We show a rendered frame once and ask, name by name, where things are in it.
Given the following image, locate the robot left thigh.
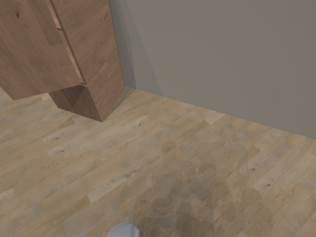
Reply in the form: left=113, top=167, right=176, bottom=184
left=106, top=223, right=139, bottom=237

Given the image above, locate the cupboard door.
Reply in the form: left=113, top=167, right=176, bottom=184
left=0, top=0, right=81, bottom=100

